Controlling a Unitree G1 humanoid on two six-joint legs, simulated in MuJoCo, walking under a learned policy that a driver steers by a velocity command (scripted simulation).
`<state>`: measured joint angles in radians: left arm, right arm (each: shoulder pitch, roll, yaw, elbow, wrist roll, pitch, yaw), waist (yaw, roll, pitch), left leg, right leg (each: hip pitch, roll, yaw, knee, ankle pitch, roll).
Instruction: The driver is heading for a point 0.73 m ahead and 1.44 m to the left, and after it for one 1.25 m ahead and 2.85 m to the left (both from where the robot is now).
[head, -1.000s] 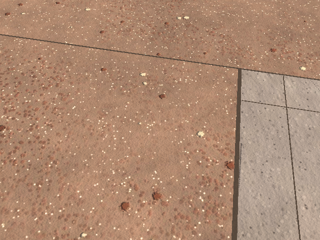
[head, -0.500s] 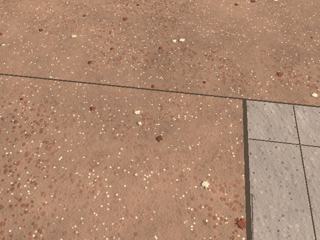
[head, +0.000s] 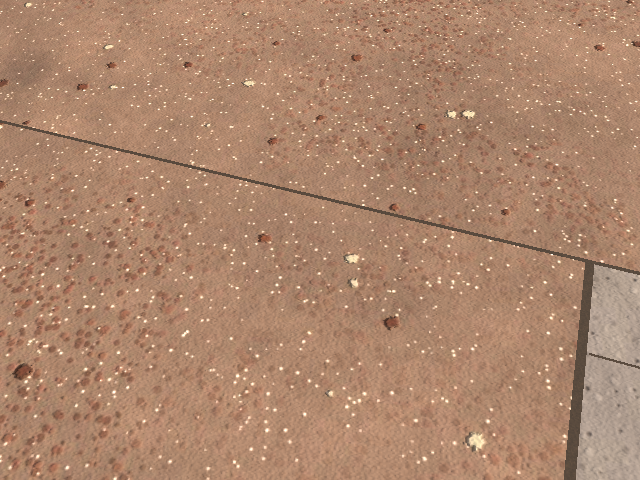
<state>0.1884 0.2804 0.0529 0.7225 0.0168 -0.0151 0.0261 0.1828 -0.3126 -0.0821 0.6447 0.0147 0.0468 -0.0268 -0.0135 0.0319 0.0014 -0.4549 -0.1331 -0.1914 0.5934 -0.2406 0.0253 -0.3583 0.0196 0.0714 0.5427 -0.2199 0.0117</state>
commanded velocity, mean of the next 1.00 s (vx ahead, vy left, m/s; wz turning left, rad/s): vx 0.07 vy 0.00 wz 0.59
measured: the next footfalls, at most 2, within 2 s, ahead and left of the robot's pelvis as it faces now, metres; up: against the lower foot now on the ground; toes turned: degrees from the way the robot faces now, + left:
left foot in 0.38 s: +0.02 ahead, +0.14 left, +0.00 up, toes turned +15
right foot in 0.82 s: +0.11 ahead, -0.06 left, +0.00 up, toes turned +34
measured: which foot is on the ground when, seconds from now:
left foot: up 0.00-0.36, down 0.38-0.82, up 0.84-1.00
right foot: down 0.00-0.38, up 0.40-0.80, down 0.82-1.00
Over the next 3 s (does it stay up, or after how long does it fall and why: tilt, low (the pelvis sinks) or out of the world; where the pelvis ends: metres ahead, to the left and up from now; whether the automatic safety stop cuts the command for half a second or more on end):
stays up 0.51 0.99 0.01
